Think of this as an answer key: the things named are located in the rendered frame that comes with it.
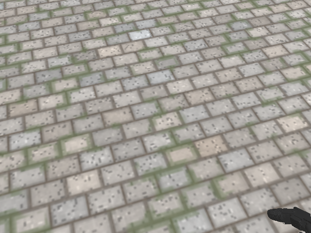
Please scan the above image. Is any right robot hand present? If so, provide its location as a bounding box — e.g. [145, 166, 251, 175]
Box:
[267, 207, 311, 233]

